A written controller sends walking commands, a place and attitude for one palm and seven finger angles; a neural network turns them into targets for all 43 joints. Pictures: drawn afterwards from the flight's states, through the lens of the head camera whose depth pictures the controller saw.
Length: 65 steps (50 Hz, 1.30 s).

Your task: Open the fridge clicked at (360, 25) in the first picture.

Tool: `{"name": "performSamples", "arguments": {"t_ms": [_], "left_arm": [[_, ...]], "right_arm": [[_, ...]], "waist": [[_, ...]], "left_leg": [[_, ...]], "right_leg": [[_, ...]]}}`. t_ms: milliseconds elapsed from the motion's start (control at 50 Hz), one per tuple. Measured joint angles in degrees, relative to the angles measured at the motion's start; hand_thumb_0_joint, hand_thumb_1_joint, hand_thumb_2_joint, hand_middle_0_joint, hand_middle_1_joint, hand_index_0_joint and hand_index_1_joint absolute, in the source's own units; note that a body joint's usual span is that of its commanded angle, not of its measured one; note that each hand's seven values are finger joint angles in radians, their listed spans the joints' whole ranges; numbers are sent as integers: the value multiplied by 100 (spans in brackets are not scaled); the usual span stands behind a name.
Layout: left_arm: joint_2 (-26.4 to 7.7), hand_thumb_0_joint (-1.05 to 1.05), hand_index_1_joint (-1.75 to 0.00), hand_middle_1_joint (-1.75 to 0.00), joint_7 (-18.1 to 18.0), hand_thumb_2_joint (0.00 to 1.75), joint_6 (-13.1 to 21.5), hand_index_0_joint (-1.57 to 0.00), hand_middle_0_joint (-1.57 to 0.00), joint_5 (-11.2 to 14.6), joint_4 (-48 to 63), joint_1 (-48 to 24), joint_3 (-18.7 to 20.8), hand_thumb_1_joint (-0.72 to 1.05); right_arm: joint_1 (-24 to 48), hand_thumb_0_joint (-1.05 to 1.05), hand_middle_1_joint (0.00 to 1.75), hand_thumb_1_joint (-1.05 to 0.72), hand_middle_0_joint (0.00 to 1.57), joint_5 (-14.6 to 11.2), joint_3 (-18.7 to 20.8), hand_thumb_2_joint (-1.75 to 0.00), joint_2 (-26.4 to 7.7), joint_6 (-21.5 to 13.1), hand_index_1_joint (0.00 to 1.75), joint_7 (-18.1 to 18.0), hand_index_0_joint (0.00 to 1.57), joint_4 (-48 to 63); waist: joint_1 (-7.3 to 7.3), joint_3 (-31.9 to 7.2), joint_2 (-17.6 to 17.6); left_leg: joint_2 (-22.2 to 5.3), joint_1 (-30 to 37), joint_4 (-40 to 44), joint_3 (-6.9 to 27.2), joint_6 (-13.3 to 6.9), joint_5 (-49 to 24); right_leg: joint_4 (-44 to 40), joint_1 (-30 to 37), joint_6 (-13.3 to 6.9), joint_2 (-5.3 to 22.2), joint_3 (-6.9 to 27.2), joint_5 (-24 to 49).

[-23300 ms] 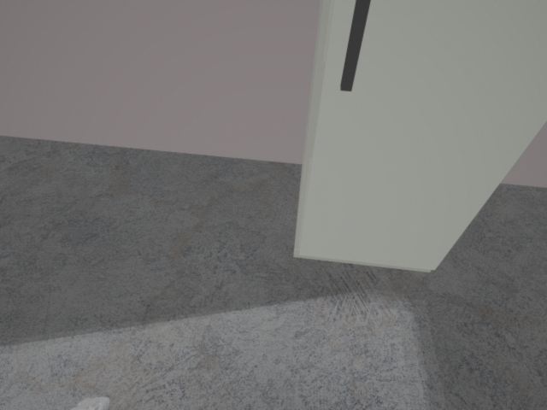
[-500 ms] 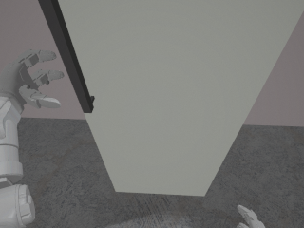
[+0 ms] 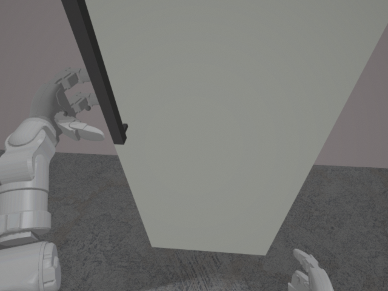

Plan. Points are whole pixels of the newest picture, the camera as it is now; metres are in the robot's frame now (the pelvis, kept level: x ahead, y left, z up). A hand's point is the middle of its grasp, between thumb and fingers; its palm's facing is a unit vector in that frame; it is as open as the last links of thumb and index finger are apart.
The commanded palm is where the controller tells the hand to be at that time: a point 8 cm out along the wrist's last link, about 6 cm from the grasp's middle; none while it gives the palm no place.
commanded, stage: feel for the door with the fingertips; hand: left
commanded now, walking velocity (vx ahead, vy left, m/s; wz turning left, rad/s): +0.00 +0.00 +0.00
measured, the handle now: (102, 69) +0.45 +0.21 +0.26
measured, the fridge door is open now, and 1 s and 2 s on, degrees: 0 0 0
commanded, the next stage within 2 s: slide the fingers in behind the handle in 0.60 s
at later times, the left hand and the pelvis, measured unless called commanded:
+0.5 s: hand (89, 101) +0.40 +0.23 +0.23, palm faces +0.03 -1.00 -0.01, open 14.0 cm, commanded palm +0.37 +0.28 +0.23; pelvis +0.00 -0.01 +0.00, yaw +0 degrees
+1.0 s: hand (91, 100) +0.40 +0.22 +0.23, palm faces +0.00 -1.00 -0.03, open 13.9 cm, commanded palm +0.36 +0.28 +0.23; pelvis +0.00 +0.00 +0.00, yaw +0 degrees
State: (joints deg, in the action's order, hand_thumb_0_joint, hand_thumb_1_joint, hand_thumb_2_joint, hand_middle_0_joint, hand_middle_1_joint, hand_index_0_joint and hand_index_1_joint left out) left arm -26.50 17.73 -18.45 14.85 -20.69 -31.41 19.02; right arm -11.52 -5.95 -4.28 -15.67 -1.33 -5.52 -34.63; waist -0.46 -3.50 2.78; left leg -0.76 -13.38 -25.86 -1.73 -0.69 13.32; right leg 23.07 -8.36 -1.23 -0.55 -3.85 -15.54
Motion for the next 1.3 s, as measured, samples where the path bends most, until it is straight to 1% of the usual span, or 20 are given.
{"name": "performSamples", "arguments": {"t_ms": [60, 140, 220, 340, 540, 640, 780, 900, 960, 1040, 1160, 1240, 1300], "left_arm": [[33, -2, -121, -120, -102, 30, -17, -30, -30, -20, -44, -67, -47, -50], [6, -2, -121, -120, -143, 30, -4, -30, -30, -65, -233, -251, -129, -50], [-69, -2, -120, -120, -96, 30, 53, -30, -30, -65, -470, -388, -73, -50], [-185, -2, -120, -120, -18, 30, 140, -30, -30, -52, -662, -375, 61, -50], [-298, -2, -120, -120, 45, 30, 297, -30, -30, -97, -957, -510, 125, -50], [-307, -2, -121, -122, 60, 30, 367, -31, -33, -114, -1143, -682, 54, -50], [-224, -2, -125, -124, -53, 30, 451, -34, -36, -172, -1511, -1072, -185, -50], [-220, -2, -124, -124, -47, 30, 551, -33, -35, -163, -1531, -1008, -190, -50], [-200, -2, -122, -123, -22, 30, 562, -32, -33, -144, -1323, -843, -171, -50], [-85, -2, -121, -122, 18, 30, 501, -31, -32, -63, -913, -552, -117, -50], [104, -2, -120, -120, -131, 30, 227, -31, -31, -46, -272, -170, -122, -50], [190, -2, -119, -120, -309, 30, 81, -29, -31, -84, -30, -109, -172, -50], [232, -2, -119, -120, -362, 30, -4, -28, -31, -90, 40, -142, -224, -50]], "right_arm": [[15, 1, 30, -90, 20, 5, -10, -90, 13, 16, 30, -18, 21, -48], [25, 1, 30, -90, 20, 15, -21, -90, 17, 35, 30, -46, 21, -120], [-2, 1, 30, -90, 20, 25, -11, -90, 12, 51, 30, -51, 21, -153], [-132, 1, 30, -90, 20, 7, 42, -90, -43, 83, 30, -29, 21, -131], [-279, 1, 30, -90, 20, -1, 112, -90, -120, 54, 30, -55, 21, -193], [-323, 1, 30, -90, 20, -7, 134, -90, -132, 16, 30, -67, 21, -218], [-321, 1, 30, -90, 20, 7, 113, -90, -100, -49, 30, -77, 21, -329], [-268, 1, 30, -90, 20, 11, 67, -90, -33, -60, 30, -50, 21, -294], [-255, 1, 30, -90, 20, 13, 51, -90, -13, -61, 30, -29, 21, -234], [-235, 1, 30, -90, 20, 12, 32, -90, -3, -41, 30, 3, 21, -156], [-135, 1, 30, -90, 20, 15, 23, -90, 11, 11, 30, 25, 21, -79], [-50, 1, 30, -90, 20, 19, 19, -90, 24, 25, 30, 11, 21, -64], [16, 1, 30, -90, 20, 33, 12, -90, 28, 31, 30, -8, 21, -90]], "waist": [[-6, 20, -7], [9, 44, -20], [57, 29, -28], [123, -9, -17], [160, 28, -47], [138, 43, -42], [63, 57, -50], [81, 38, -48], [93, 41, -43], [95, 21, -32], [69, 25, -18], [36, 50, -25], [11, 58, -28]], "left_leg": [[0, 14, 11, 19, 4, -15], [-5, 16, 30, 41, 14, -39], [-19, 24, 70, 23, 23, -59], [-45, 42, 94, -26, 32, -51], [-67, -32, 41, -14, 40, -33], [-57, -98, -4, 20, 35, -28], [-8, -199, -59, 114, 17, -50], [-1, -179, -47, 85, 2, -55], [-3, -122, -23, 46, -6, -51], [-1, -38, 18, -13, -16, -43], [2, 60, 65, -62, -26, -40], [6, 97, 86, -52, -21, -49], [12, 110, 104, -32, -18, -60]], "right_leg": [[-13, 21, -5, -3, -19, 7], [-37, 32, -17, -11, -39, 26], [-65, 24, -27, -25, -20, 48], [-76, 15, -35, -47, 33, 53], [-58, -40, -46, -69, 24, 50], [-37, -81, -42, -61, -10, 46], [6, -138, -29, -20, -106, 36], [4, -133, -13, -10, -77, 49], [-12, -93, -6, -9, -36, 57], [-31, -41, 9, -4, 23, 59], [-55, 30, 23, 2, 73, 61], [-73, 71, 20, 4, 63, 65], [-94, 92, 17, 7, 43, 68]]}}
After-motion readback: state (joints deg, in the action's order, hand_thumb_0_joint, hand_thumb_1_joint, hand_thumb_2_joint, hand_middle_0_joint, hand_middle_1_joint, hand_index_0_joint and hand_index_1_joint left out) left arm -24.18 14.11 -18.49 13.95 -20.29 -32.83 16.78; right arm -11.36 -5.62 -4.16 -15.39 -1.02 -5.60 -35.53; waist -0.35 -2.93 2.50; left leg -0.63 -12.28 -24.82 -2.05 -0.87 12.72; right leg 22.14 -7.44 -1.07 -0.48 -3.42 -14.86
